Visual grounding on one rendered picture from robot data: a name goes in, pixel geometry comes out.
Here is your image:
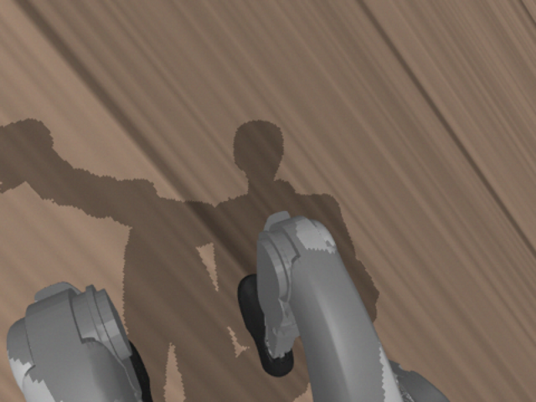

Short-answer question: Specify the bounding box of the left robot foot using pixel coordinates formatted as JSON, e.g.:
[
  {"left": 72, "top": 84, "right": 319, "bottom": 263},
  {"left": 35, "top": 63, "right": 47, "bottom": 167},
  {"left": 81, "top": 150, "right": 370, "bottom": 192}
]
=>
[{"left": 129, "top": 341, "right": 153, "bottom": 402}]

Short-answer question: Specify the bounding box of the right robot hand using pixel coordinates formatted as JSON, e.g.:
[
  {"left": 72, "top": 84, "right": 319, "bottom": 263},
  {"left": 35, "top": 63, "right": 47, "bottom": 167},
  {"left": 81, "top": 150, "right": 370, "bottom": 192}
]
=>
[{"left": 389, "top": 360, "right": 450, "bottom": 402}]

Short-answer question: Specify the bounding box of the right robot foot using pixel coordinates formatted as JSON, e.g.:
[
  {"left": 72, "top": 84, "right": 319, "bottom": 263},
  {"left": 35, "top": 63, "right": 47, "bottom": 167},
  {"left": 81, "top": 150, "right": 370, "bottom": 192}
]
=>
[{"left": 237, "top": 274, "right": 294, "bottom": 377}]

